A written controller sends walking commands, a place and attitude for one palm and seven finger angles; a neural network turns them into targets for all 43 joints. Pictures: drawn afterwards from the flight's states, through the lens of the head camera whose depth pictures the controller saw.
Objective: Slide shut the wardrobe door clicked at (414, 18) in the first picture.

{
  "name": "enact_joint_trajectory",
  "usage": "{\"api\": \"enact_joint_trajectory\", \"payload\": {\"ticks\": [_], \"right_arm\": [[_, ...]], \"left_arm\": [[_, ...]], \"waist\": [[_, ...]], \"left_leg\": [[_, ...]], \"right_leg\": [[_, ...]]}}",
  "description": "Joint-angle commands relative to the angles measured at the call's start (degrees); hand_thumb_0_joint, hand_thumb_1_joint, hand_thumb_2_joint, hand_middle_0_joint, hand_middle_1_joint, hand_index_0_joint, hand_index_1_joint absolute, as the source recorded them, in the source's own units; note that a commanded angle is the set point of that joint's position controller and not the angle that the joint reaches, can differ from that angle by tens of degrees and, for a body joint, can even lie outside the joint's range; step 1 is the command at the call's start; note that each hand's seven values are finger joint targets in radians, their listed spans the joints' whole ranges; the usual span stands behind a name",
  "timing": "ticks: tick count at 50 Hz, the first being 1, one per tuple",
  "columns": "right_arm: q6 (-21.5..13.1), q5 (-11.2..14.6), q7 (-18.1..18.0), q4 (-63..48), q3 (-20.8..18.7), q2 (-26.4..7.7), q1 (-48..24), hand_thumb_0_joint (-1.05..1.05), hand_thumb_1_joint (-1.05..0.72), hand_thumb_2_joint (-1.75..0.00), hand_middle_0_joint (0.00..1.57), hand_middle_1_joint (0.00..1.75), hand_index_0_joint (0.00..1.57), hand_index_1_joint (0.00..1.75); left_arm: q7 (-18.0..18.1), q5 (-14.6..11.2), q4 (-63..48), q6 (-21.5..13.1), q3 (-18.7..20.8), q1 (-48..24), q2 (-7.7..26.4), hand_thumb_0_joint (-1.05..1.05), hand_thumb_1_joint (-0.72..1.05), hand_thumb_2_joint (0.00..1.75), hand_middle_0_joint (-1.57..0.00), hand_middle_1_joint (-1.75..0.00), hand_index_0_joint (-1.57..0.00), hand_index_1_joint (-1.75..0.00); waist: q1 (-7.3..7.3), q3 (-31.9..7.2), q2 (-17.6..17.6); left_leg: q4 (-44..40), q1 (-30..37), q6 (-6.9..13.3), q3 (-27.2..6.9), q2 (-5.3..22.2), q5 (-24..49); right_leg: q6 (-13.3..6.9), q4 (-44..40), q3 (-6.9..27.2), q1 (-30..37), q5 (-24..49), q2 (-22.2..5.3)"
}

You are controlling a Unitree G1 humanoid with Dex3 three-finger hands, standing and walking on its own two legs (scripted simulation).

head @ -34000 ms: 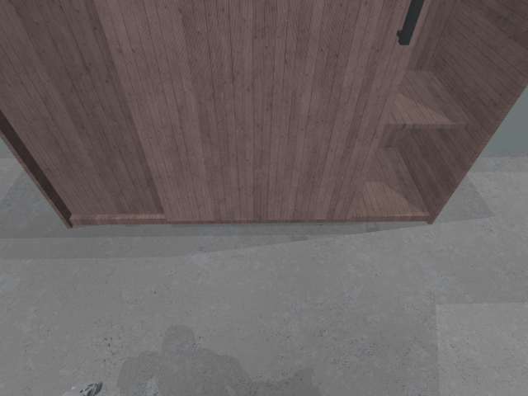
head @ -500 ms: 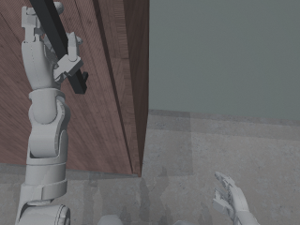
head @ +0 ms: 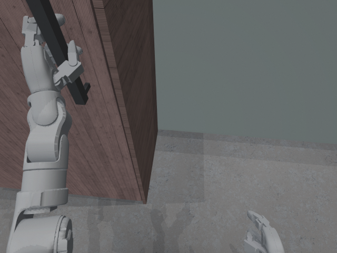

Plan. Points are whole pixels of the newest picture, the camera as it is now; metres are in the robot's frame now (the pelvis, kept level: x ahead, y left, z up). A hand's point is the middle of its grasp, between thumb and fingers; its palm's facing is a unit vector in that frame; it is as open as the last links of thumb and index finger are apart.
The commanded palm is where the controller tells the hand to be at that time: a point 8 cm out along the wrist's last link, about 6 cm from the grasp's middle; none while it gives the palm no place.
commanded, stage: stop walking and hold the door there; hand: left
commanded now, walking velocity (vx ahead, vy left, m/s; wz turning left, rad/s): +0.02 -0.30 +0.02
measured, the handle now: (61, 38) +0.41 +0.27 +0.27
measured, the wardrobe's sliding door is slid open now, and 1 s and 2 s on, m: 0.00 0.00 0.00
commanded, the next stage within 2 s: loosen the grip on the handle in 1.40 s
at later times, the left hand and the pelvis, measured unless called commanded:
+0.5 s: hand (75, 64) +0.38 +0.24 +0.24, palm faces +0.45 -0.88 -0.14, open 7.0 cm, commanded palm +0.34 +0.26 +0.24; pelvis +0.03 +0.00 +0.01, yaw -5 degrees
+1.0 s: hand (72, 64) +0.37 +0.24 +0.24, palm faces +0.27 -0.96 -0.07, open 6.8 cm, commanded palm +0.34 +0.26 +0.24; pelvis +0.04 +0.07 +0.02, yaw -5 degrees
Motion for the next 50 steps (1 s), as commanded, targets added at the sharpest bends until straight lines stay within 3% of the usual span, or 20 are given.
{"api": "enact_joint_trajectory", "payload": {"ticks": [1, 2, 3, 4, 5, 6, 7, 8, 9, 10, 11, 13, 14, 15, 17, 20, 24, 35, 44, 50], "right_arm": [[-2.28, 0.47, 0.56, -10.50, -2.10, -6.71, -7.76, 0.00, -0.90, -0.90, 0.20, 0.30, 0.20, 0.30], [-0.95, -0.33, -0.50, -6.36, -3.43, -11.12, -4.07, 0.00, -0.90, -0.90, 0.20, 0.30, 0.20, 0.30], [-0.08, -0.02, -0.21, -7.95, -3.25, -8.99, -3.53, 0.00, -0.90, -0.90, 0.20, 0.30, 0.20, 0.30], [-0.59, 0.86, -0.21, -9.21, -2.76, -7.51, -5.76, 0.00, -0.90, -0.90, 0.20, 0.30, 0.20, 0.30], [-1.26, 1.11, -0.10, -8.69, -2.30, -6.77, -5.77, 0.00, -0.90, -0.90, 0.20, 0.30, 0.20, 0.30], [-1.86, 0.98, -0.21, -8.20, -1.22, -5.66, -4.94, 0.00, -0.90, -0.90, 0.20, 0.30, 0.20, 0.30], [-2.41, 1.04, -0.77, -7.58, -0.37, -4.99, -5.55, 0.00, -0.90, -0.90, 0.20, 0.30, 0.20, 0.30], [-2.54, 0.62, -1.72, -6.77, -0.31, -5.58, -5.87, 0.00, -0.90, -0.90, 0.20, 0.30, 0.20, 0.30], [-2.46, -0.08, -2.45, -7.19, -0.18, -6.31, -6.87, 0.00, -0.90, -0.90, 0.20, 0.30, 0.20, 0.30], [-2.68, -0.27, -2.91, -7.19, 0.53, -6.06, -7.33, 0.00, -0.90, -0.90, 0.20, 0.30, 0.20, 0.30], [-2.71, -0.23, -2.88, -7.50, 0.84, -6.03, -6.52, 0.00, -0.90, -0.90, 0.20, 0.30, 0.20, 0.30], [-2.77, 0.34, -3.02, -7.57, 0.32, -6.83, -6.01, 0.00, -0.90, -0.90, 0.20, 0.30, 0.20, 0.30], [-2.82, 0.54, -3.15, -7.60, -0.19, -7.45, -6.02, 0.00, -0.90, -0.90, 0.20, 0.30, 0.20, 0.30], [-2.67, 0.70, -3.46, -7.62, -0.30, -8.03, -6.82, 0.00, -0.90, -0.90, 0.20, 0.30, 0.20, 0.30], [-2.30, 1.09, -3.22, -8.38, -0.21, -8.73, -8.10, 0.00, -0.90, -0.90, 0.20, 0.30, 0.20, 0.30], [-1.74, 0.35, -3.62, -7.49, -0.55, -9.09, -6.83, 0.00, -0.90, -0.90, 0.20, 0.30, 0.20, 0.30], [-1.67, 0.38, -4.10, -7.78, -0.51, -8.60, -6.32, 0.00, -0.90, -0.90, 0.20, 0.30, 0.20, 0.30], [-2.35, -0.45, -4.93, -7.70, 0.06, -8.54, -5.97, 0.00, -0.90, -0.90, 0.20, 0.30, 0.20, 0.30], [-2.48, -1.22, -5.13, -7.85, 0.84, -7.30, -6.72, 0.00, -0.90, -0.90, 0.20, 0.30, 0.20, 0.30], [-1.77, -1.69, -5.02, -7.93, 1.30, -6.84, -7.33, 0.00, -0.90, -0.90, 0.20, 0.30, 0.20, 0.30]], "left_arm": [[-7.11, 0.54, -27.89, -10.28, -16.43, -27.68, -2.04, 0.00, 0.90, 0.90, -0.45, -1.40, -0.45, -1.40], [-4.58, 2.56, -7.20, -9.93, 18.08, -13.07, 33.77, 0.00, 0.90, 0.90, -0.45, -1.40, -0.45, -1.40], [-5.71, 2.36, -10.97, -9.08, 8.55, -13.41, 23.29, 0.00, 0.90, 0.90, -0.45, -1.40, -0.45, -1.40], [-6.30, 1.81, -14.97, -9.54, 4.17, -15.91, 18.56, 0.00, 0.90, 0.90, -0.45, -1.40, -0.45, -1.40], [-5.81, 1.39, -11.85, -9.90, 6.42, -12.58, 19.71, 0.00, 0.90, 0.90, -0.45, -1.40, -0.45, -1.40], [-5.17, 0.84, -12.16, -10.78, 5.74, -11.14, 17.53, 0.00, 0.90, 0.90, -0.45, -1.40, -0.45, -1.40], [-4.57, 1.19, -14.83, -11.54, 4.59, -11.32, 16.07, 0.00, 0.90, 0.90, -0.45, -1.40, -0.45, -1.40], [-3.72, 1.65, -13.37, -11.38, 7.06, -9.11, 18.14, 0.00, 0.90, 0.90, -0.45, -1.40, -0.45, -1.40], [-3.42, 1.83, -13.44, -10.89, 7.24, -7.67, 18.17, 0.00, 0.90, 0.90, -0.45, -1.40, -0.45, -1.40], [-3.39, 1.60, -13.94, -10.58, 6.10, -5.02, 17.17, 0.00, 0.90, 0.90, -0.45, -1.40, -0.45, -1.40], [-2.99, 1.61, -15.57, -11.14, 6.93, -4.33, 17.87, 0.00, 0.90, 0.90, -0.45, -1.40, -0.45, -1.40], [-2.18, 1.41, -16.81, -11.59, 7.53, -3.21, 18.23, 0.00, 0.90, 0.90, -0.45, -1.40, -0.45, -1.40], [-1.97, 1.23, -17.98, -11.43, 7.06, -3.36, 17.65, 0.00, 0.90, 0.90, -0.45, -1.40, -0.45, -1.40], [-1.99, 0.83, -18.45, -10.85, 5.25, -1.82, 16.10, 0.00, 0.90, 0.90, -0.45, -1.40, -0.45, -1.40], [-2.37, 0.73, -20.57, -10.43, 4.33, -2.17, 15.12, 0.00, 0.90, 0.90, -0.45, -1.40, -0.45, -1.40], [-2.14, 1.66, -18.51, -9.59, 8.04, 0.57, 19.26, 0.00, 0.90, 0.90, -0.45, -1.40, -0.45, -1.40], [-1.99, 1.62, -18.08, -10.54, 9.76, 1.44, 20.06, 0.00, 0.90, 0.90, -0.45, -1.40, -0.45, -1.40], [-2.39, 1.37, -21.26, -10.48, 2.48, 3.85, 13.06, 0.00, 0.90, 0.90, -0.45, -1.40, -0.45, -1.40], [-2.95, 1.37, -27.54, -10.39, -3.50, 3.78, 7.22, 0.00, 0.90, 0.90, -0.45, -1.40, -0.45, -1.40], [-3.38, 1.45, -30.50, -10.39, -7.31, 3.83, 4.25, 0.00, 0.90, 0.90, -0.45, -1.40, -0.45, -1.40]], "waist": [[-5.63, -22.71, 14.36], [-3.22, -23.23, 11.89], [-4.15, -26.04, 3.36], [-4.83, -27.39, -2.99], [-4.22, -25.61, -2.61], [-4.24, -25.53, -0.61], [-4.81, -25.73, -1.84], [-4.70, -25.41, -4.81], [-4.19, -24.82, -3.90], [-4.53, -22.84, -0.47], [-4.41, -23.80, 1.03], [-3.98, -24.00, -2.60], [-4.02, -24.23, -3.76], [-4.40, -23.02, -0.39], [-4.00, -23.28, 4.88], [-5.14, -20.22, 8.70], [-4.86, -21.56, 4.19], [-5.12, -18.09, 3.43], [-5.30, -20.53, 3.19], [-5.27, -20.62, 6.08]], "left_leg": [[0.51, 12.15, 11.26, -3.20, 12.34, 38.57], [5.78, 7.98, 9.21, 0.73, 8.52, 38.36], [13.52, 2.16, 6.92, 2.90, 2.69, 28.49], [20.55, -7.62, 5.82, 3.23, -3.44, -1.82], [27.36, -13.69, 5.71, -0.50, -5.82, -14.19], [29.62, -14.84, 5.80, -3.13, -5.52, -13.34], [26.20, -13.99, 5.74, -2.27, -5.75, -12.60], [20.36, -11.95, 5.94, -0.99, -5.52, -11.27], [14.27, -9.75, 6.49, -1.11, -5.41, -9.08], [8.56, -8.23, 6.55, -0.43, -5.73, -6.59], [5.02, -7.17, 6.77, 1.06, -6.66, -3.61], [-1.33, -4.98, 7.83, 0.82, -6.19, 1.01], [-5.61, -2.21, 8.25, 0.11, -4.89, 5.53], [-8.37, 1.31, 8.72, -1.69, -2.47, 11.47], [-5.85, 5.22, 9.69, -3.61, 1.45, 18.03], [-4.33, 0.58, 9.05, -1.67, -0.67, 12.81], [-4.73, -0.87, 8.90, -2.26, -0.75, 11.87], [-8.73, 1.68, 9.32, -4.44, -0.41, 8.73], [-9.80, 6.02, 8.14, -5.95, 1.31, 19.49], [-10.12, 9.44, 4.45, -7.19, 2.36, 29.55]], "right_leg": [[1.34, -3.82, 6.17, 7.53, 6.77, -6.50], [1.10, -8.65, 7.99, 9.43, 17.51, -6.76], [-0.21, -10.18, 12.88, 19.24, 33.17, -11.01], [-2.17, -10.31, 22.23, 26.25, 45.82, -17.15], [-1.08, -12.79, 26.69, 25.74, 48.92, -21.17], [10.01, -12.87, 25.27, 26.21, 47.48, -21.44], [14.01, -13.01, 20.97, 26.63, 48.43, -18.94], [6.38, -12.09, 16.81, 25.63, 48.31, -16.96], [-0.33, -11.39, 17.09, 23.33, 43.35, -17.27], [-2.57, -12.04, 17.38, 21.27, 40.33, -16.85], [-0.07, -13.12, 17.57, 21.45, 35.32, -16.28], [9.85, -15.21, 18.39, 21.35, 28.67, -15.34], [8.52, -14.65, 17.66, 21.15, 27.34, -14.39], [5.99, -12.98, 16.68, 18.51, 26.11, -13.53], [6.78, -12.89, 17.33, 13.45, 22.22, -12.32], [6.02, -14.44, 18.29, 13.32, 22.17, -12.66], [5.63, -14.08, 18.46, 15.95, 21.27, -12.51], [3.00, -16.44, 18.85, 9.19, 8.28, -11.74], [0.74, -11.87, 16.12, 9.83, 17.33, -10.75], [0.24, -9.31, 13.26, 6.76, 15.69, -9.66]]}}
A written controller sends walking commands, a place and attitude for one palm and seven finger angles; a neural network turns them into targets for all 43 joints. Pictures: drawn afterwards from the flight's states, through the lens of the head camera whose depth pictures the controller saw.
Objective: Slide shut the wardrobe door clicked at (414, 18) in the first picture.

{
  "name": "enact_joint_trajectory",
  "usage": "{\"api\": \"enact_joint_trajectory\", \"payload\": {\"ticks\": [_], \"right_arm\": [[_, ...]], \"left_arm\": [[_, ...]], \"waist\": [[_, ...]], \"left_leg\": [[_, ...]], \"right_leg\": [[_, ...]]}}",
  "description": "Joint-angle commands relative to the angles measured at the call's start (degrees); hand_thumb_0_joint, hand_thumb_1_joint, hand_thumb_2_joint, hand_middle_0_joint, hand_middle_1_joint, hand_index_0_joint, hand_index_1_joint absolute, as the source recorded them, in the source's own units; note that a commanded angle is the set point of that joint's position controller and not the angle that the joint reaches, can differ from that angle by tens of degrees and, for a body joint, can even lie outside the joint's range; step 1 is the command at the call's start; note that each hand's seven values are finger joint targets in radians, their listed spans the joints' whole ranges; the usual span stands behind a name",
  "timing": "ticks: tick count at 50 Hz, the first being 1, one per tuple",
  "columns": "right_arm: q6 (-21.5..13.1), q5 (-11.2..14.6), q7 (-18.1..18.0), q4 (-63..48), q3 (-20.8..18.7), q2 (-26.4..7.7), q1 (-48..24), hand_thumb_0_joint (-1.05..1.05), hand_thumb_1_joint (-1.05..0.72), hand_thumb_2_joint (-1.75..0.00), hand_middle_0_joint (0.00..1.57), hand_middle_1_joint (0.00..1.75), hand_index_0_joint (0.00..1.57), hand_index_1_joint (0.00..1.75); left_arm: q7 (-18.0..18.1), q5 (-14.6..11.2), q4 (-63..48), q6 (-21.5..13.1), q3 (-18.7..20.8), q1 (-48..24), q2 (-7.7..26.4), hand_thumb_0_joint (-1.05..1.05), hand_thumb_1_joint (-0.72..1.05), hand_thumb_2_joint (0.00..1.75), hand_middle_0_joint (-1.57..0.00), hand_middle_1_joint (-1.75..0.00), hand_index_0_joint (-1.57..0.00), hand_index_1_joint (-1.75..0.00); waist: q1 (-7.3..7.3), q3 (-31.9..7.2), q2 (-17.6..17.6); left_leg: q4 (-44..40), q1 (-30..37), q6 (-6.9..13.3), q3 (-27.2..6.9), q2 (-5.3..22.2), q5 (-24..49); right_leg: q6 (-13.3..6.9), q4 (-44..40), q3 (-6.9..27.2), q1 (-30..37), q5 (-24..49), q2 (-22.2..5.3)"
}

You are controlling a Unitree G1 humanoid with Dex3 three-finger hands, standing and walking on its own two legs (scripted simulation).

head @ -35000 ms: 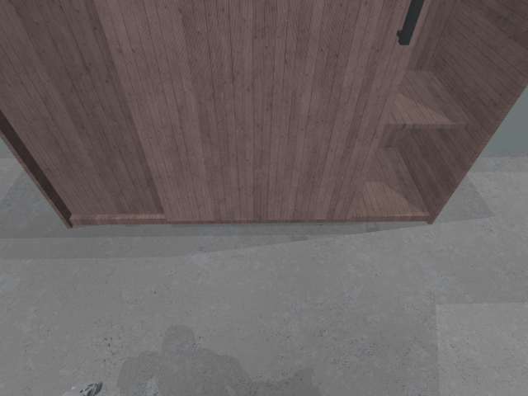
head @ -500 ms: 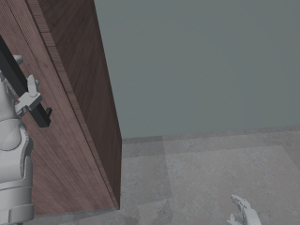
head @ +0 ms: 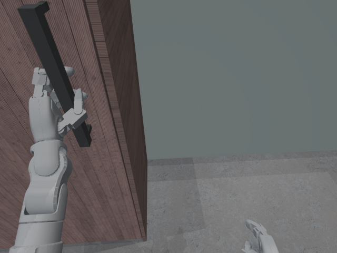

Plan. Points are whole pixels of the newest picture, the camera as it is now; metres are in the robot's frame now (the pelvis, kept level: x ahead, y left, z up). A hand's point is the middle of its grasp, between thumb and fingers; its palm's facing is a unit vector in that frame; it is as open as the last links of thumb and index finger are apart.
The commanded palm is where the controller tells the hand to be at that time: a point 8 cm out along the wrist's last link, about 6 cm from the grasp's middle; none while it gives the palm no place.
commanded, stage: stop walking and hold the door there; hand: left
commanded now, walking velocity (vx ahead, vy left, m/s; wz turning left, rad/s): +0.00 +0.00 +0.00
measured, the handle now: (68, 86) +0.35 +0.23 +0.26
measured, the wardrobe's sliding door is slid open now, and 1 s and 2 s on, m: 0.00 0.00 0.00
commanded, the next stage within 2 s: loosen the grip on the handle in 0.40 s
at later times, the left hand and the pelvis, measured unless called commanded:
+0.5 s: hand (81, 110) +0.31 +0.20 +0.23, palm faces +0.31 -0.95 -0.05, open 6.8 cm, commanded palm +0.27 +0.24 +0.22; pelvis +0.01 +0.03 +0.00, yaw +1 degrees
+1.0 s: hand (80, 108) +0.32 +0.20 +0.23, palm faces +0.43 -0.90 -0.06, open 14.2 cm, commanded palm +0.27 +0.24 +0.22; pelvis +0.00 -0.06 -0.01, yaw +6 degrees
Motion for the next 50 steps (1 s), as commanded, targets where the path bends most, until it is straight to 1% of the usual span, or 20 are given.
{"api": "enact_joint_trajectory", "payload": {"ticks": [1, 3, 8, 14, 21, 24, 25, 26, 27, 28, 29, 30, 32, 34, 37, 41, 44, 45, 46, 50], "right_arm": [[-2.69, -0.15, -0.51, -9.42, -2.35, -6.38, -8.67, 0.00, -0.90, -0.90, 0.20, 0.30, 0.20, 0.30], [-2.66, -0.52, -0.15, -9.58, -2.12, -5.93, -9.01, 0.00, -0.90, -0.90, 0.20, 0.30, 0.20, 0.30], [-2.19, -1.37, 0.53, -9.75, -1.88, -5.26, -9.58, 0.00, -0.90, -0.90, 0.20, 0.30, 0.20, 0.30], [-1.86, -1.44, 1.22, -9.80, -2.09, -5.57, -10.47, 0.00, -0.90, -0.90, 0.20, 0.30, 0.20, 0.30], [-2.06, -0.81, 1.34, -10.28, -2.41, -5.35, -9.96, 0.00, -0.90, -0.90, 0.20, 0.30, 0.20, 0.30], [-2.05, -0.86, 1.22, -10.42, -2.44, -5.39, -10.08, 0.00, -0.90, -0.90, 0.20, 0.30, 0.20, 0.30], [-3.71, 5.17, -0.14, -16.26, 6.02, -2.24, -6.04, 0.00, -0.90, -0.90, 0.20, 0.30, 0.20, 0.30], [-6.46, -1.96, 0.29, -3.68, -3.89, -3.24, -2.81, 0.00, -0.90, -0.90, 0.20, 0.30, 0.20, 0.30], [-6.87, 0.16, 1.13, -5.80, -4.11, -5.66, -1.42, 0.00, -0.90, -0.90, 0.20, 0.30, 0.20, 0.30], [-7.52, -0.33, 0.78, -5.43, -3.94, -6.35, -3.47, 0.00, -0.90, -0.90, 0.20, 0.30, 0.20, 0.30], [-7.52, -0.66, 0.51, -4.01, -3.28, -6.40, -4.49, 0.00, -0.90, -0.90, 0.20, 0.30, 0.20, 0.30], [-7.25, -0.54, 0.53, -3.47, -2.71, -5.83, -4.74, 0.00, -0.90, -0.90, 0.20, 0.30, 0.20, 0.30], [-7.36, -0.46, 0.51, -3.35, -2.44, -7.06, -7.03, 0.00, -0.90, -0.90, 0.20, 0.30, 0.20, 0.30], [-7.31, -0.19, 0.36, -3.80, -2.14, -7.23, -8.49, 0.00, -0.90, -0.90, 0.20, 0.30, 0.20, 0.30], [-7.75, -0.03, 0.38, -4.58, -2.30, -6.84, -9.48, 0.00, -0.90, -0.90, 0.20, 0.30, 0.20, 0.30], [-7.55, 0.18, 0.24, -4.94, -3.19, -6.90, -9.64, 0.00, -0.90, -0.90, 0.20, 0.30, 0.20, 0.30], [-6.97, 0.59, 0.49, -4.33, -3.48, -6.79, -9.90, 0.00, -0.90, -0.90, 0.20, 0.30, 0.20, 0.30], [-6.90, 0.77, 0.75, -4.44, -3.54, -6.75, -10.40, 0.00, -0.90, -0.90, 0.20, 0.30, 0.20, 0.30], [-6.66, 0.85, 0.79, -4.26, -4.02, -6.80, -10.74, 0.00, -0.90, -0.90, 0.20, 0.30, 0.20, 0.30], [-5.48, 1.08, 1.38, -3.23, -4.61, -7.62, -9.77, 0.00, -0.90, -0.90, 0.20, 0.30, 0.20, 0.30]], "left_arm": [[-2.94, 1.96, -19.27, -6.23, -5.89, -18.45, 5.86, 0.00, 0.90, 0.90, -0.45, -1.40, -0.45, -1.40], [-3.25, 2.09, -20.45, -6.10, -9.27, -19.28, 3.06, 0.00, 0.90, 0.90, -0.45, -1.40, -0.45, -1.40], [-3.11, 2.44, -22.17, -5.18, -11.11, -18.86, 1.69, 0.00, 0.90, 0.90, -0.45, -1.40, -0.45, -1.40], [-3.34, 2.50, -23.69, -5.13, -11.90, -18.38, 0.89, 0.00, 0.90, 0.90, -0.45, -1.40, -0.45, -1.40], [-3.94, 2.60, -25.18, -5.56, -14.89, -18.19, -1.76, 0.00, 0.90, 0.90, -0.45, -1.40, -0.45, -1.40], [-3.68, 2.68, -25.48, -5.67, -13.50, -17.95, -0.50, 0.00, 0.90, 0.90, -0.45, -1.40, -0.45, -1.40], [-2.12, 6.47, -24.22, -9.60, 12.28, -63.71, 41.94, 0.00, 0.90, 0.90, -0.45, -1.40, -0.45, -1.40], [-4.31, 7.74, 7.31, -1.04, 5.91, -44.86, 8.46, 0.00, 0.78, 0.84, -0.45, -1.40, -0.45, -1.40], [-4.86, 0.30, -4.04, -0.65, -0.21, -32.97, 2.10, 0.00, 0.66, 0.78, -0.45, -1.40, -0.45, -1.40], [-5.35, -2.89, -13.86, -1.47, 0.19, -35.07, 2.88, 0.00, 0.54, 0.73, -0.45, -1.40, -0.45, -1.40], [-5.34, -2.94, -12.55, -1.01, 0.61, -35.23, 4.65, 0.00, 0.42, 0.67, -0.45, -1.40, -0.45, -1.40], [-5.23, -2.84, -10.25, -0.10, -1.51, -34.38, 2.29, 0.00, 0.30, 0.61, -0.45, -1.40, -0.45, -1.40], [-4.35, -2.22, -7.25, -0.25, -1.41, -33.01, 3.52, 0.00, 0.05, 0.49, -0.45, -1.40, -0.45, -1.40], [-3.16, -0.68, -4.77, -1.61, -1.51, -30.53, 4.58, 0.00, -0.19, 0.37, -0.45, -1.40, -0.45, -1.40], [-2.61, 1.09, -3.75, -3.99, -2.61, -31.84, 5.81, 0.00, -0.55, 0.20, -0.42, -1.37, -0.42, -1.37], [-4.11, 0.77, -2.70, -5.22, 1.14, -32.59, 11.68, 0.00, -0.55, 0.20, -0.37, -1.30, -0.37, -1.30], [-5.59, -0.83, -0.72, -4.68, 3.03, -31.38, 13.03, 0.00, -0.55, 0.20, -0.33, -1.25, -0.33, -1.25], [-5.86, -1.19, -3.70, -4.81, 3.27, -33.86, 13.73, 0.00, -0.55, 0.20, -0.32, -1.23, -0.32, -1.23], [-5.83, -1.47, -3.64, -4.44, 4.39, -34.36, 14.93, 0.00, -0.55, 0.20, -0.30, -1.22, -0.30, -1.22], [-6.11, -3.16, -1.99, -3.02, 9.61, -28.93, 17.48, 0.00, -0.55, 0.20, -0.25, -1.15, -0.25, -1.15]], "waist": [[-1.25, -11.87, 4.49], [-1.32, -11.45, 5.11], [-0.89, -10.46, 4.63], [-0.70, -10.93, 2.98], [-1.14, -13.32, 2.99], [-1.10, -13.64, 2.78], [2.04, 2.27, 3.97], [-0.31, -16.41, -10.16], [-1.25, -20.60, -7.25], [-0.89, -22.79, 0.55], [-0.35, -20.67, 5.99], [-0.85, -17.26, 9.21], [-0.30, -10.08, 6.65], [-0.49, -5.77, -0.29], [-0.37, -4.20, -2.85], [0.31, -6.63, -1.83], [0.21, -5.71, -0.35], [0.18, -7.40, 0.24], [0.08, -8.72, 1.14], [0.74, -11.54, -2.02]], "left_leg": [[-2.55, 9.47, -6.42, -11.32, 13.70, 28.57], [-3.23, 12.06, -7.51, -11.31, 14.61, 32.08], [-5.53, 15.34, -9.59, -9.92, 15.47, 38.13], [-3.33, 13.51, -12.09, -8.93, 13.71, 39.60], [-1.39, 13.26, -11.24, -9.38, 12.79, 36.60], [-1.29, 13.99, -10.78, -9.57, 13.21, 37.63], [-2.06, -7.27, -5.84, -10.07, 8.11, 30.63], [1.56, 8.76, -10.80, -8.80, 7.89, 35.84], [1.20, 18.68, -13.31, -11.52, 10.25, 45.30], [1.38, 23.22, -13.26, -12.03, 9.53, 41.93], [1.59, 21.85, -12.60, -11.05, 8.39, 35.48], [1.65, 18.94, -11.97, -10.61, 7.65, 30.26], [1.80, 8.23, -9.30, -8.68, 5.70, 14.05], [1.85, 0.82, -6.03, -7.59, 4.67, 5.27], [1.41, -2.26, -3.70, -6.78, 4.23, -2.59], [3.50, -4.89, -2.44, -5.49, 3.63, -3.02], [6.52, -9.63, -3.37, -6.43, 4.02, -3.81], [7.17, -9.89, -3.52, -6.66, 3.84, -3.67], [8.31, -11.06, -3.85, -7.01, 4.00, -3.49], [11.35, -16.30, -4.79, -8.74, 3.82, -2.85]], "right_leg": [[1.20, 2.36, 5.49, -1.08, 11.24, -7.73], [1.37, 3.66, 4.09, -4.13, 5.65, -7.31], [1.93, 9.74, 1.52, -8.42, -3.44, -6.68], [0.81, 4.05, 0.43, -2.79, 2.53, -6.76], [0.36, 4.41, 1.40, -1.84, 6.41, -7.10], [0.62, 4.88, 1.33, -2.50, 5.61, -7.07], [3.89, 6.38, 1.35, -5.79, -13.17, -1.04], [-0.53, 9.34, -3.28, -3.10, 1.57, 1.21], [1.50, 10.36, -3.20, -10.28, -0.87, 0.86], [2.00, 10.13, -1.05, -12.16, -4.51, 0.53], [1.34, 9.59, -0.50, -11.95, -5.31, 0.11], [0.96, 8.99, -0.79, -12.02, -5.17, -0.11], [0.25, 5.05, -2.13, -6.99, -0.76, -0.66], [0.76, 2.58, -1.93, -3.99, -1.14, -1.38], [1.61, 0.75, -0.24, -4.44, -7.71, -2.21], [2.36, -1.75, 3.43, -1.04, -10.53, -4.18], [4.05, -2.78, 9.57, 1.48, -8.30, -8.42], [4.18, -2.59, 10.63, 2.63, -7.93, -9.13], [4.64, -2.27, 12.50, 3.80, -5.79, -10.41], [6.25, 1.54, 15.70, 8.99, 7.02, -13.40]]}}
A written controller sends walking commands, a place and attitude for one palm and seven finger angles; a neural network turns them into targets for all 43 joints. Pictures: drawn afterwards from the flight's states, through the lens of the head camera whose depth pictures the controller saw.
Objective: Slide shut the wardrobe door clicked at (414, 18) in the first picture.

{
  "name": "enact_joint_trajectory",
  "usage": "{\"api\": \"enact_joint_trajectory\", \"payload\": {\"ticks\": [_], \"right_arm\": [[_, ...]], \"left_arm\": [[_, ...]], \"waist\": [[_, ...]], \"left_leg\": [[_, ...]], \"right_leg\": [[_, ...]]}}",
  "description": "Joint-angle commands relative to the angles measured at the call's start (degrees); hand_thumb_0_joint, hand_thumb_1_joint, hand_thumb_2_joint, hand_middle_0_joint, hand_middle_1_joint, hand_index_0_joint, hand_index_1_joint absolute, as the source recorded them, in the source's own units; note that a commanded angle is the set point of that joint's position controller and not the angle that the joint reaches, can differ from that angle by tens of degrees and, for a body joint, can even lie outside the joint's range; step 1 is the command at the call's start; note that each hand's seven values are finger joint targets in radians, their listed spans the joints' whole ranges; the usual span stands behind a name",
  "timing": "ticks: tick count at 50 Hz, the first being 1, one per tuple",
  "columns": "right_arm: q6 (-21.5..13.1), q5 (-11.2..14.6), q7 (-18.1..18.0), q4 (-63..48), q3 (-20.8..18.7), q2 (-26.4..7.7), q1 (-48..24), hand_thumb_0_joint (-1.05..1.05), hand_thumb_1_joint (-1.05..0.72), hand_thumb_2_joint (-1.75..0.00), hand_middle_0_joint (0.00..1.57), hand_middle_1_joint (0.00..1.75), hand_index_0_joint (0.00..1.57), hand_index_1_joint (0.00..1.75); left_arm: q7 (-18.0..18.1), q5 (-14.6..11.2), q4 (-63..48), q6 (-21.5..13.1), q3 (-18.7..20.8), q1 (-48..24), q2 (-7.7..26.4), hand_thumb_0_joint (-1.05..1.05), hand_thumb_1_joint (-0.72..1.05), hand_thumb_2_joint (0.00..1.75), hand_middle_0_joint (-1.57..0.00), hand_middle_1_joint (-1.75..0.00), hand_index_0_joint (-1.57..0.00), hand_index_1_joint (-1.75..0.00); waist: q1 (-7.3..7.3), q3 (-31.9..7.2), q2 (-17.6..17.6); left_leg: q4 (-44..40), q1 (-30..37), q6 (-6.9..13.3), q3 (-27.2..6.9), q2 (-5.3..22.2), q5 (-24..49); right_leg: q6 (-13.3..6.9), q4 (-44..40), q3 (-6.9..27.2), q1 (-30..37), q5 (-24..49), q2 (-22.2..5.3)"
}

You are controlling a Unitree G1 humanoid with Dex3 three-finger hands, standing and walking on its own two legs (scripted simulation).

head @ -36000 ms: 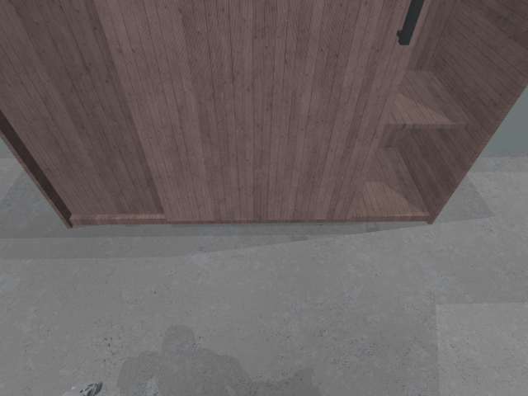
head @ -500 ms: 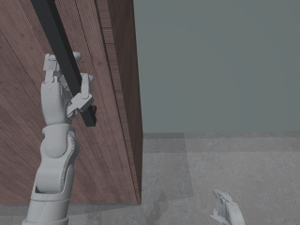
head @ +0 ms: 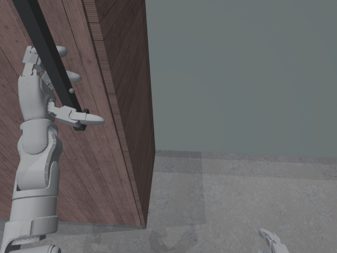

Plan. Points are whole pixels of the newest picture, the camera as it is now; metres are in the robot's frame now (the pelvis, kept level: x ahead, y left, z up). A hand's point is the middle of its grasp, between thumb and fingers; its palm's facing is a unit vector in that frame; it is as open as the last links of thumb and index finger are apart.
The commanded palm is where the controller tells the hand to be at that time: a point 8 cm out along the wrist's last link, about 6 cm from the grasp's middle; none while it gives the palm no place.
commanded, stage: loosen the grip on the handle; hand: left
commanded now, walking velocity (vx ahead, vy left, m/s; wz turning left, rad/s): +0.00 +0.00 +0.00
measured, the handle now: (62, 68) +0.37 +0.25 +0.27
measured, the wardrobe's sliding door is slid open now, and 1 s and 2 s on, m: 0.00 0.00 0.00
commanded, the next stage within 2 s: slip the hand off the handle in 0.08 s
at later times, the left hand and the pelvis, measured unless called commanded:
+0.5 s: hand (62, 92) +0.33 +0.24 +0.24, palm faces +0.27 -0.96 -0.05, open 14.8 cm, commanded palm +0.30 +0.30 +0.24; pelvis +0.01 +0.03 +0.00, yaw -1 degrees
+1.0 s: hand (28, 102) +0.30 +0.28 +0.24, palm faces +0.29 -0.96 -0.04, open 14.7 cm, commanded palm +0.25 +0.33 +0.24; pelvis -0.01 +0.05 +0.00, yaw -1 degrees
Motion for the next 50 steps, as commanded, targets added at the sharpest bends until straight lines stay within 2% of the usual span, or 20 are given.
{"api": "enact_joint_trajectory", "payload": {"ticks": [1, 3, 5, 7, 8, 9, 10, 11, 13, 19, 21, 22, 25, 31, 35, 38, 41, 45, 48, 50], "right_arm": [[-2.26, 0.71, 0.22, -9.13, -1.79, -5.11, -9.85, 0.00, -0.90, -0.90, 0.20, 0.30, 0.20, 0.30], [-1.96, 1.04, 0.20, -9.03, -1.73, -5.23, -9.72, 0.00, -0.90, -0.90, 0.20, 0.30, 0.20, 0.30], [-1.62, 1.10, 0.17, -8.72, -1.84, -5.73, -9.32, 0.00, -0.90, -0.90, 0.20, 0.30, 0.20, 0.30], [-1.64, 1.29, 0.25, -9.25, -1.80, -5.72, -9.06, 0.00, -0.90, -0.90, 0.20, 0.30, 0.20, 0.30], [-1.61, 1.38, 0.21, -9.12, -1.87, -5.83, -9.04, 0.00, -0.90, -0.90, 0.20, 0.30, 0.20, 0.30], [-1.96, 1.53, 0.63, -10.81, -1.53, -4.88, -10.50, 0.00, -0.90, -0.90, 0.20, 0.30, 0.20, 0.30], [-2.31, 1.68, 0.60, -10.23, -1.95, -4.94, -9.55, 0.00, -0.90, -0.90, 0.20, 0.30, 0.20, 0.30], [-2.03, 1.24, 0.42, -9.73, -2.08, -5.55, -9.22, 0.00, -0.90, -0.90, 0.20, 0.30, 0.20, 0.30], [-1.74, 1.02, 0.33, -10.38, -1.70, -5.22, -8.82, 0.00, -0.90, -0.90, 0.20, 0.30, 0.20, 0.30], [-1.44, 0.96, -1.26, -11.11, -0.91, -4.82, -8.37, 0.00, -0.90, -0.90, 0.20, 0.30, 0.20, 0.30], [-1.33, 0.99, -1.59, -11.41, -0.74, -4.54, -8.53, 0.00, -0.90, -0.90, 0.20, 0.30, 0.20, 0.30], [-1.50, 0.98, -1.63, -11.76, -0.50, -4.20, -8.61, 0.00, -0.90, -0.90, 0.20, 0.30, 0.20, 0.30], [-2.22, 0.81, -1.87, -11.93, -0.36, -4.46, -7.31, 0.00, -0.90, -0.90, 0.20, 0.30, 0.20, 0.30], [-3.85, 0.89, -2.72, -11.93, -0.20, -5.09, -5.81, 0.00, -0.90, -0.90, 0.20, 0.30, 0.20, 0.30], [-4.10, 0.94, -3.52, -11.13, -0.43, -5.59, -5.57, 0.00, -0.90, -0.90, 0.20, 0.30, 0.20, 0.30], [-4.27, 0.98, -3.68, -10.85, -0.44, -5.61, -5.62, 0.00, -0.90, -0.90, 0.20, 0.30, 0.20, 0.30], [-4.71, 1.03, -3.29, -11.88, -0.43, -5.43, -5.84, 0.00, -0.90, -0.90, 0.20, 0.30, 0.20, 0.30], [-5.07, 0.86, -2.68, -13.05, -0.44, -5.74, -6.05, 0.00, -0.90, -0.90, 0.20, 0.30, 0.20, 0.30], [-5.69, 0.95, -2.45, -13.88, -0.21, -5.67, -6.62, 0.00, -0.90, -0.90, 0.20, 0.30, 0.20, 0.30], [-5.85, 0.86, -2.68, -13.49, -0.07, -5.83, -6.72, 0.00, -0.90, -0.90, 0.20, 0.30, 0.20, 0.30]], "left_arm": [[-1.24, -0.59, -10.96, -2.08, 6.11, -17.79, 13.91, 0.00, -0.55, 0.20, -0.25, -1.15, -0.25, -1.15], [-2.03, -1.74, -11.11, -1.59, 5.30, -18.88, 12.74, 0.00, -0.55, 0.20, -0.25, -1.15, -0.25, -1.15], [-2.23, -2.31, -9.47, -1.10, 7.54, -17.14, 14.39, 0.00, -0.55, 0.20, -0.25, -1.15, -0.25, -1.15], [-2.56, -3.01, -10.79, -1.15, 6.23, -18.28, 12.65, 0.00, -0.55, 0.20, -0.25, -1.15, -0.25, -1.15], [-2.49, -3.12, -10.02, -1.03, 7.30, -17.53, 13.55, 0.00, -0.55, 0.20, -0.25, -1.15, -0.25, -1.15], [-2.94, -3.45, -15.68, -1.28, -0.63, -18.35, 5.20, 0.00, -0.55, 0.20, -0.25, -1.15, -0.25, -1.15], [-2.29, -3.16, -15.05, -1.47, 3.18, -19.13, 8.96, 0.00, -0.55, 0.20, -0.25, -1.15, -0.25, -1.15], [-1.37, -2.58, -13.67, -1.08, 6.53, -17.50, 12.83, 0.00, -0.55, 0.20, -0.25, -1.15, -0.25, -1.15], [-1.05, -1.96, -15.29, -1.12, 4.67, -17.82, 10.95, 0.00, -0.55, 0.20, -0.25, -1.15, -0.25, -1.15], [-0.95, -3.14, -13.08, -1.51, 9.38, -16.48, 14.84, 0.00, -0.55, 0.20, -0.25, -1.15, -0.25, -1.15], [-0.88, -3.42, -13.49, -1.66, 10.32, -16.81, 15.42, 0.00, -0.55, 0.20, -0.25, -1.15, -0.25, -1.15], [-0.96, -3.63, -14.14, -1.91, 8.63, -16.81, 13.44, 0.00, -0.55, 0.20, -0.25, -1.15, -0.25, -1.15], [-0.98, -3.29, -14.24, -2.62, 7.76, -15.50, 12.68, 0.00, -0.55, 0.20, -0.25, -1.15, -0.25, -1.15], [-2.61, -2.44, -13.58, -3.70, 4.68, -17.98, 11.69, 0.00, -0.55, 0.20, -0.25, -1.15, -0.25, -1.15], [-4.01, -3.04, -10.52, -3.50, 6.69, -20.76, 14.68, 0.00, -0.55, 0.20, -0.25, -1.15, -0.25, -1.15], [-4.41, -3.92, -9.17, -3.80, 7.41, -21.10, 14.74, 0.00, -0.55, 0.20, -0.25, -1.15, -0.25, -1.15], [-4.51, -4.50, -11.44, -4.35, 7.37, -15.48, 13.32, 0.00, -0.55, 0.20, -0.25, -1.15, -0.25, -1.15], [-4.60, -5.05, -16.95, -5.55, 8.90, -8.65, 13.50, 0.00, -0.55, 0.20, -0.25, -1.15, -0.25, -1.15], [-4.91, -5.48, -21.67, -5.87, 7.36, -5.49, 11.44, 0.00, -0.55, 0.20, -0.25, -1.15, -0.25, -1.15], [-4.60, -5.87, -22.00, -5.25, 9.49, -3.14, 12.92, 0.00, -0.55, 0.20, -0.25, -1.15, -0.25, -1.15]], "waist": [[-0.18, -13.84, -2.56], [-0.93, -13.57, -3.40], [-0.66, -13.34, -4.40], [-1.05, -14.08, -4.70], [-0.93, -13.75, -5.46], [-1.17, -14.89, -3.00], [-1.56, -15.55, -3.28], [-0.58, -15.84, -3.45], [-0.68, -16.10, -2.69], [0.23, -13.87, -2.82], [0.61, -14.17, -0.95], [0.51, -14.04, 0.58], [0.53, -13.80, 2.08], [-1.07, -10.58, 1.88], [-1.00, -10.47, 3.02], [-0.77, -10.96, 2.83], [0.64, -12.62, 4.41], [1.62, -13.90, 2.92], [1.26, -12.42, 3.45], [1.37, -9.61, 2.52]], "left_leg": [[1.03, -9.97, -0.69, -2.26, 1.55, 1.72], [2.44, -11.09, -0.80, -2.44, 1.29, 1.50], [3.59, -12.24, -0.85, -2.88, 1.15, 0.99], [4.07, -11.94, -0.72, -2.91, 0.97, 1.56], [4.29, -12.25, -0.79, -3.05, 1.01, 1.53], [4.29, -10.45, -0.79, -2.86, 0.75, 2.27], [4.43, -9.66, -0.76, -2.81, 1.00, 2.97], [4.28, -10.22, -0.77, -2.92, 1.05, 3.50], [2.76, -8.08, -0.24, -2.38, 0.86, 6.33], [-0.91, -3.08, 0.71, -1.42, 1.21, 9.52], [-1.95, -1.33, 0.85, -1.11, 1.21, 10.85], [-2.31, -0.14, 0.87, -0.93, 1.15, 11.61], [-3.51, 3.45, 1.04, -1.00, 1.24, 14.93], [-5.50, 5.52, 0.49, -2.40, 1.91, 13.78], [-6.36, 4.91, 0.40, -2.77, 1.78, 10.22], [-6.92, 5.16, -0.27, -3.54, 1.82, 10.43], [-7.14, 6.29, -1.11, -3.62, 1.90, 12.95], [-6.78, 7.39, -1.79, -3.17, 2.20, 17.63], [-6.84, 7.91, -2.13, -3.18, 2.36, 18.03], [-7.43, 6.50, -1.99, -3.15, 2.32, 15.26]], "right_leg": [[10.00, -3.67, 20.00, 13.96, 15.24, -17.20], [10.89, -2.78, 20.91, 13.71, 19.25, -17.81], [11.30, -1.65, 20.72, 13.61, 22.06, -17.80], [11.34, -0.93, 20.17, 13.01, 24.17, -17.71], [11.36, -0.74, 20.12, 12.67, 24.31, -17.70], [11.48, -0.76, 20.15, 12.35, 24.16, -17.99], [10.95, -0.86, 19.66, 11.37, 22.94, -17.33], [10.71, -0.28, 19.46, 12.03, 23.79, -17.25], [9.82, 0.60, 16.32, 10.87, 24.43, -15.50], [7.95, -0.79, 10.24, 7.02, 16.66, -11.01], [7.10, -0.87, 8.56, 6.67, 15.64, -10.04], [6.70, -0.85, 7.73, 6.06, 15.05, -9.43], [5.19, -0.84, 4.81, 3.64, 12.52, -6.99], [4.51, -2.11, 3.64, 0.08, 7.05, -5.87], [4.32, -3.42, 3.94, 0.19, 3.55, -6.18], [4.07, -3.32, 3.45, 0.47, 3.70, -6.13], [3.84, -2.41, 2.94, 1.78, 5.44, -5.99], [3.92, -1.65, 2.67, 3.51, 8.62, -5.58], [4.11, -1.45, 2.43, 2.47, 8.79, -5.29], [4.10, -2.22, 2.45, 2.18, 7.19, -5.20]]}}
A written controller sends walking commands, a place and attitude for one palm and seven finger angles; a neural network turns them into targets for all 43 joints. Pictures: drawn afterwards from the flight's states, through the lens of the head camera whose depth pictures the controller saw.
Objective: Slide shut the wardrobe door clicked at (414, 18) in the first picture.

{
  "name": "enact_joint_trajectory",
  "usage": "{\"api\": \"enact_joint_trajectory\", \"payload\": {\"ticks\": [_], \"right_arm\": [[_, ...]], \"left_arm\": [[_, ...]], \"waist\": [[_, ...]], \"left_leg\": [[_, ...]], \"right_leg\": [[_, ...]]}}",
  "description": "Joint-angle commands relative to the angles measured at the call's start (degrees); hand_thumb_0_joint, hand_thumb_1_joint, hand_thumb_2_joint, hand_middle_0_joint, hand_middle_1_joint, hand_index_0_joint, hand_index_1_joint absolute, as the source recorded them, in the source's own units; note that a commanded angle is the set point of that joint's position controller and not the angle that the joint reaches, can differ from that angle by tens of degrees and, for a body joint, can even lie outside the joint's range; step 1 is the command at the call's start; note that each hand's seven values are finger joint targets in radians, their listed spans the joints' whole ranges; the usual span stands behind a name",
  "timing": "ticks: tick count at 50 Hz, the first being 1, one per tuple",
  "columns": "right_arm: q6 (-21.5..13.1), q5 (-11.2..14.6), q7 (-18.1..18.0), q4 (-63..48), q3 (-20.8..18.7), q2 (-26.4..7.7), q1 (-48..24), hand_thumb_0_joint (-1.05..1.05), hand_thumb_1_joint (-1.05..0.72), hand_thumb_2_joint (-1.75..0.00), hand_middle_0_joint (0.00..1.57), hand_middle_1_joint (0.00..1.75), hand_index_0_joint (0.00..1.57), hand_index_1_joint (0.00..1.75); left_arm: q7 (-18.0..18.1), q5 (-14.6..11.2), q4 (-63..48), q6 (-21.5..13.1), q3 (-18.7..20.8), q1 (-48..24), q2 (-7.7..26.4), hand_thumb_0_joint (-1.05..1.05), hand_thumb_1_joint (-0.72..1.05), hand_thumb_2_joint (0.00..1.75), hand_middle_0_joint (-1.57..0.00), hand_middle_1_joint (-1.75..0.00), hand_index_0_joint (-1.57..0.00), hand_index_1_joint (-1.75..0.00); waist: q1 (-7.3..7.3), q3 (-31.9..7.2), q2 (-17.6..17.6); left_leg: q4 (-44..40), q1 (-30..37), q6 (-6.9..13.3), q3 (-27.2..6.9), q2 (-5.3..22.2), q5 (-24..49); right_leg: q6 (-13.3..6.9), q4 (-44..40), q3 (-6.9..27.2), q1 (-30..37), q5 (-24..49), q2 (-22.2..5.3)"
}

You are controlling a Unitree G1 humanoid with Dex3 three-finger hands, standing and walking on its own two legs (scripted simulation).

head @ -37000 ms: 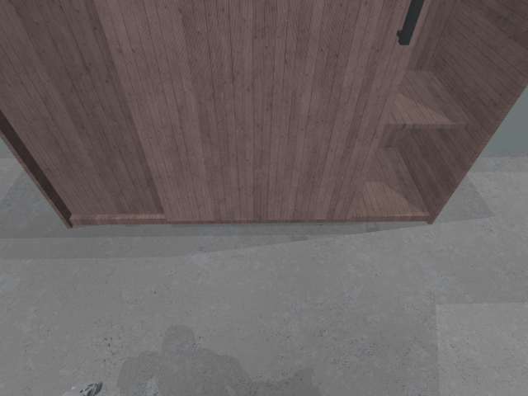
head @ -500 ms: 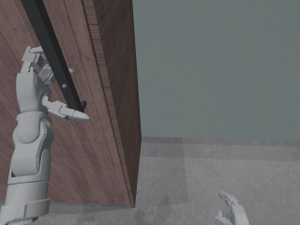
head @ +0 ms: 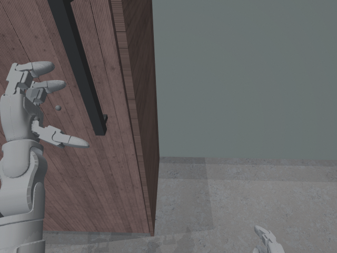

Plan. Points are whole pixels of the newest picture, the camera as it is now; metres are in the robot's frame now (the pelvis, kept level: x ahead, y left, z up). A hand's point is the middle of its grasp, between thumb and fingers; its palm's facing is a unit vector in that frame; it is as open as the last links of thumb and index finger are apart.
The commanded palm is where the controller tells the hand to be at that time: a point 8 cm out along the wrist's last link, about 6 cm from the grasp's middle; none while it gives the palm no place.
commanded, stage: slip the hand off the handle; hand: left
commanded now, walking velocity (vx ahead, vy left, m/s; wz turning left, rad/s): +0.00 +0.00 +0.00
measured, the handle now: (87, 75) +0.38 +0.20 +0.27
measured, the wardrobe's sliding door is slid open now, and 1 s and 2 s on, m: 0.00 0.00 0.00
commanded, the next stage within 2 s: draw the hand back to the body in 0.68 s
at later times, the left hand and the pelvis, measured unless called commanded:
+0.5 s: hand (42, 138) +0.23 +0.23 +0.24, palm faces +0.34 -0.94 -0.08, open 14.7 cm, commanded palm +0.18 +0.28 +0.24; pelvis +0.00 -0.02 +0.00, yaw +2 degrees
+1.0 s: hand (49, 151) +0.22 +0.23 +0.21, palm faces +0.19 -0.97 -0.17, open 14.7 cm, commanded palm +0.17 +0.28 +0.22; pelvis +0.01 -0.02 +0.00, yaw +1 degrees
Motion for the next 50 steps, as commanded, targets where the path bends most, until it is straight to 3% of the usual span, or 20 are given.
{"api": "enact_joint_trajectory", "payload": {"ticks": [1, 6, 9, 10, 11, 14, 20, 23, 25, 27, 30, 34, 36, 40, 41, 42, 45, 47, 49, 50], "right_arm": [[-3.93, 0.24, -0.76, -9.76, -1.89, -7.01, -9.94, 0.00, -0.90, -0.90, 0.20, 0.30, 0.20, 0.30], [-4.51, 0.35, -1.28, -9.45, -1.32, -6.49, -11.07, 0.00, -0.90, -0.90, 0.20, 0.30, 0.20, 0.30], [-4.98, 0.26, -1.39, -9.58, -1.04, -6.27, -11.89, 0.00, -0.90, -0.90, 0.20, 0.30, 0.20, 0.30], [-5.13, 0.20, -1.41, -9.33, -1.06, -6.22, -11.64, 0.00, -0.90, -0.90, 0.20, 0.30, 0.20, 0.30], [-5.18, 0.21, -1.35, -9.37, -1.16, -6.24, -11.73, 0.00, -0.90, -0.90, 0.20, 0.30, 0.20, 0.30], [-5.32, 0.14, -1.20, -9.72, -0.70, -6.00, -12.49, 0.00, -0.90, -0.90, 0.20, 0.30, 0.20, 0.30], [-5.13, 0.06, -0.84, -10.15, -0.43, -5.81, -13.16, 0.00, -0.90, -0.90, 0.20, 0.30, 0.20, 0.30], [-5.33, 0.09, -0.66, -10.62, -0.27, -5.75, -13.51, 0.00, -0.90, -0.90, 0.20, 0.30, 0.20, 0.30], [-5.49, 0.06, -0.72, -10.40, -0.38, -5.85, -13.47, 0.00, -0.90, -0.90, 0.20, 0.30, 0.20, 0.30], [-5.79, 0.30, -0.99, -9.65, -0.44, -5.91, -13.43, 0.00, -0.90, -0.90, 0.20, 0.30, 0.20, 0.30], [-6.45, 0.45, -1.36, -9.41, -0.79, -6.00, -13.83, 0.00, -0.90, -0.90, 0.20, 0.30, 0.20, 0.30], [-6.97, 0.48, -1.28, -9.02, -0.93, -6.02, -13.93, 0.00, -0.90, -0.90, 0.20, 0.30, 0.20, 0.30], [-7.14, 0.62, -1.14, -9.12, -0.96, -6.13, -13.69, 0.00, -0.90, -0.90, 0.20, 0.30, 0.20, 0.30], [-6.93, 0.47, -1.02, -9.56, -1.05, -6.05, -13.88, 0.00, -0.90, -0.90, 0.20, 0.30, 0.20, 0.30], [-6.04, 1.38, -0.95, -9.68, -1.09, -7.07, -14.14, 0.00, -0.90, -0.90, 0.20, 0.30, 0.20, 0.30], [-5.20, 2.11, -0.92, -11.61, -0.74, -6.82, -15.70, 0.00, -0.90, -0.90, 0.20, 0.30, 0.20, 0.30], [-4.13, 2.62, -1.36, -12.55, -0.36, -7.52, -16.94, 0.00, -0.90, -0.90, 0.20, 0.30, 0.20, 0.30], [-4.19, 3.41, -1.47, -13.59, 0.13, -7.71, -17.62, 0.00, -0.90, -0.90, 0.20, 0.30, 0.20, 0.30], [-4.71, 3.92, -1.81, -13.86, 0.29, -8.19, -17.69, 0.00, -0.90, -0.90, 0.20, 0.30, 0.20, 0.30], [-4.96, 4.04, -2.02, -13.82, 0.22, -8.51, -17.95, 0.00, -0.90, -0.90, 0.20, 0.30, 0.20, 0.30]], "left_arm": [[-0.09, -0.75, -16.42, -3.39, 4.72, -12.92, 11.79, 0.00, -0.55, 0.20, -0.25, -1.15, -0.25, -1.15], [-0.44, -0.69, -18.36, -1.85, 1.89, -13.70, 9.64, 0.00, -0.55, 0.20, -0.25, -1.15, -0.25, -1.15], [-0.78, -0.78, -19.94, -1.73, 0.16, -13.23, 8.45, 0.00, -0.55, 0.20, -0.25, -1.15, -0.25, -1.15], [-0.85, -0.69, -20.25, -1.76, 0.31, -14.00, 8.83, 0.00, -0.55, 0.20, -0.25, -1.15, -0.25, -1.15], [-0.74, -0.90, -19.88, -1.69, 2.89, -11.45, 10.91, 0.00, -0.55, 0.20, -0.25, -1.15, -0.25, -1.15], [-1.37, -1.49, -20.82, -1.66, 1.37, -9.22, 8.91, 0.00, -0.55, 0.20, -0.25, -1.15, -0.25, -1.15], [-1.60, -3.58, -23.08, -1.10, 7.39, -0.94, 12.09, 0.00, -0.55, 0.20, -0.25, -1.15, -0.25, -1.15], [-2.35, -4.42, -25.29, -1.34, 7.79, 2.06, 11.53, 0.00, -0.55, 0.20, -0.25, -1.15, -0.25, -1.15], [-2.85, -4.98, -26.02, -1.57, 9.27, 2.16, 12.79, 0.00, -0.55, 0.20, -0.25, -1.15, -0.25, -1.15], [-3.61, -5.48, -23.69, -1.78, 8.66, 0.45, 12.23, 0.00, -0.55, 0.20, -0.25, -1.15, -0.25, -1.15], [-4.41, -5.70, -24.28, -2.43, 7.82, -3.07, 12.47, 0.00, -0.55, 0.20, -0.25, -1.15, -0.25, -1.15], [-5.16, -5.25, -23.47, -2.93, 6.40, -2.41, 11.80, 0.00, -0.55, 0.20, -0.25, -1.15, -0.25, -1.15], [-5.27, -5.29, -22.74, -2.87, 6.97, -0.72, 12.31, 0.00, -0.55, 0.20, -0.25, -1.15, -0.25, -1.15], [-4.37, -5.90, -24.07, -2.57, 10.15, 1.30, 13.99, 0.00, -0.55, 0.20, -0.25, -1.15, -0.25, -1.15], [-6.25, -4.06, -18.89, 5.47, 10.23, 10.19, 18.09, 0.00, -0.55, 0.20, -0.25, -1.15, -0.25, -1.15], [-7.41, -4.90, -26.56, 9.32, 9.48, 6.71, 17.25, 0.00, -0.55, 0.20, -0.25, -1.15, -0.25, -1.15], [-9.60, -6.81, -27.60, 18.21, 14.04, 9.87, 20.29, 0.00, -0.55, 0.20, -0.25, -1.15, -0.25, -1.15], [-12.43, -9.42, -30.60, 21.72, 13.06, 9.32, 18.84, 0.00, -0.55, 0.20, -0.25, -1.15, -0.25, -1.15], [-14.77, -12.41, -30.53, 23.89, 13.74, 7.43, 18.98, 0.00, -0.55, 0.20, -0.25, -1.15, -0.25, -1.15], [-15.65, -13.54, -29.93, 24.67, 14.67, 5.83, 19.55, 0.00, -0.55, 0.20, -0.25, -1.15, -0.25, -1.15]], "waist": [[1.34, -8.42, 1.75], [0.23, -4.81, 3.55], [0.22, -5.32, 3.43], [0.16, -5.74, 3.18], [1.01, -5.89, 3.19], [1.13, -5.95, 1.49], [2.76, -6.24, 0.38], [2.59, -6.50, 0.66], [2.57, -6.24, 2.77], [1.64, -4.19, 0.88], [1.17, -4.36, 1.86], [1.32, -5.07, 1.54], [1.67, -4.77, 0.81], [2.83, -7.85, 0.58], [4.24, -9.05, 2.38], [3.97, -10.26, 4.52], [4.17, -10.44, -0.01], [3.54, -10.61, -0.08], [3.05, -9.60, -0.43], [2.84, -9.51, -0.59]], "left_leg": [[-5.47, 4.18, -5.76, -5.42, 5.21, 13.00], [-6.35, 3.34, -5.23, -5.89, 4.81, 5.38], [-6.31, 3.32, -4.82, -6.22, 4.42, 3.07], [-6.30, 3.50, -4.89, -6.39, 4.46, 2.78], [-6.31, 2.84, -4.83, -6.02, 4.36, 3.14], [-5.82, 2.86, -4.53, -5.66, 4.08, 4.36], [-5.44, 1.77, -4.52, -4.96, 4.07, 7.14], [-4.64, 2.05, -4.40, -4.53, 3.97, 9.20], [-3.94, 1.62, -4.22, -4.07, 3.88, 9.11], [-3.35, 0.25, -3.92, -4.24, 3.92, 7.17], [-2.28, -0.12, -3.79, -4.43, 3.88, 5.01], [-1.45, -0.57, -3.73, -4.91, 3.88, 5.03], [-1.20, -1.42, -3.74, -4.86, 3.94, 4.61], [-0.98, -1.83, -3.98, -4.96, 4.00, 6.35], [-2.22, -1.94, -3.76, -4.94, 4.84, 6.18], [-2.50, -0.30, -3.70, -4.51, 4.71, 8.65], [-1.64, 0.31, -3.35, -5.11, 5.06, 12.39], [-1.34, 2.44, -3.19, -5.42, 4.96, 14.14], [-1.25, 4.29, -3.11, -6.29, 4.79, 14.11], [-0.39, 4.11, -3.11, -6.62, 4.88, 13.74]], "right_leg": [[1.37, -3.10, -0.09, 1.21, 6.15, -2.37], [1.43, -4.55, 0.30, -0.90, 1.29, -2.74], [1.46, -4.79, 0.50, -0.98, -0.26, -3.01], [1.36, -4.78, 0.60, -0.72, -0.40, -3.09], [1.28, -5.14, 0.72, 0.20, -0.55, -3.16], [1.40, -5.15, 0.59, 0.75, -0.02, -3.19], [1.44, -5.78, 0.89, 3.76, 1.89, -3.41], [1.64, -5.32, 0.97, 4.09, 4.70, -3.56], [1.74, -5.64, 1.74, 4.06, 5.33, -4.06], [2.06, -6.37, 2.72, 2.79, 3.40, -4.56], [2.17, -7.18, 4.52, 2.26, 0.07, -5.74], [2.37, -6.83, 5.45, 2.22, 0.84, -6.57], [2.58, -6.72, 5.83, 2.52, 0.62, -6.83], [2.83, -5.30, 5.62, 5.22, 4.71, -7.09], [2.74, -4.77, 6.81, 8.28, 6.80, -7.63], [2.74, -4.82, 6.40, 9.44, 9.99, -7.75], [4.30, -4.46, 5.69, 10.90, 16.77, -7.46], [5.40, -3.99, 5.49, 10.11, 20.14, -7.07], [5.45, -4.08, 4.66, 7.79, 18.91, -6.23], [6.09, -4.25, 5.81, 7.55, 18.71, -6.70]]}}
